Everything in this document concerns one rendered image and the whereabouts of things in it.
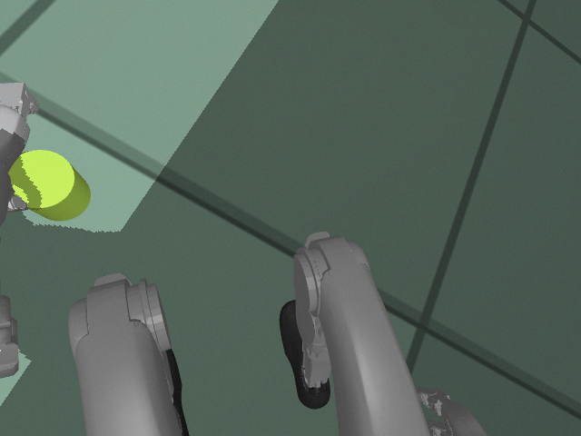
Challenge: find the left robot arm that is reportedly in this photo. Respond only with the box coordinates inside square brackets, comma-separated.
[0, 167, 19, 379]

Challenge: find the right robot foot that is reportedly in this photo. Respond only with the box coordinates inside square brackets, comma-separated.
[280, 300, 330, 410]

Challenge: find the mug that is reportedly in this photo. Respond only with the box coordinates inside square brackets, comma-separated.
[8, 150, 91, 221]

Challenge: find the left robot foot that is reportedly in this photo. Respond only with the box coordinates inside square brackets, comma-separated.
[166, 349, 189, 436]

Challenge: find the right robot hand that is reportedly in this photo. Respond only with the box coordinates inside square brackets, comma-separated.
[415, 387, 487, 436]

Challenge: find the left robot hand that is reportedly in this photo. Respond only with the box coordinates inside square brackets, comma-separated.
[0, 83, 39, 213]

